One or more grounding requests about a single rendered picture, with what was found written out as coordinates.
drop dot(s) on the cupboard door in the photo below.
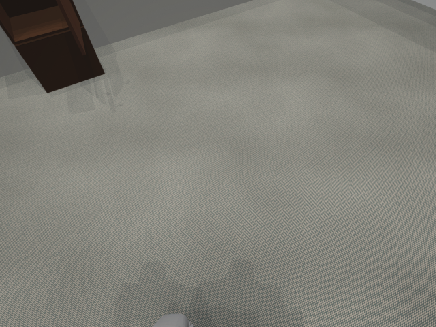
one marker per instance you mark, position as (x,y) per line
(72,22)

